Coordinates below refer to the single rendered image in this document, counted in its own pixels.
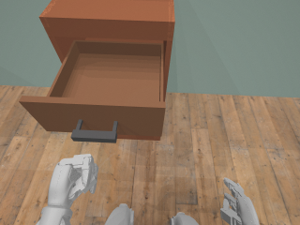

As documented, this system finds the handle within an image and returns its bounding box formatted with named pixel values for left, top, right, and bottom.
left=70, top=119, right=118, bottom=143

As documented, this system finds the drawer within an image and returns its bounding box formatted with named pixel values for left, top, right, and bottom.
left=19, top=39, right=166, bottom=137

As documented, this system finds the cabinet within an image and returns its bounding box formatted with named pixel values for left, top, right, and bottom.
left=39, top=0, right=175, bottom=141

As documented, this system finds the left robot forearm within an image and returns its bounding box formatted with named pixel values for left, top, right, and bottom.
left=36, top=205, right=73, bottom=225

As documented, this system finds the robot thigh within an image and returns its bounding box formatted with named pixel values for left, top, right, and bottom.
left=170, top=215, right=199, bottom=225
left=104, top=206, right=134, bottom=225

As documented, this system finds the right robot hand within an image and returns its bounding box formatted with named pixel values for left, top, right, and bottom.
left=220, top=177, right=260, bottom=225

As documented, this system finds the robot right thigh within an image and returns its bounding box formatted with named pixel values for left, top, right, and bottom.
left=170, top=215, right=199, bottom=225

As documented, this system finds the robot left thigh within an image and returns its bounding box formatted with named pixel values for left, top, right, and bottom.
left=104, top=206, right=134, bottom=225

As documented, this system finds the left robot hand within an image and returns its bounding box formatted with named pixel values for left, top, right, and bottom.
left=47, top=154, right=98, bottom=208

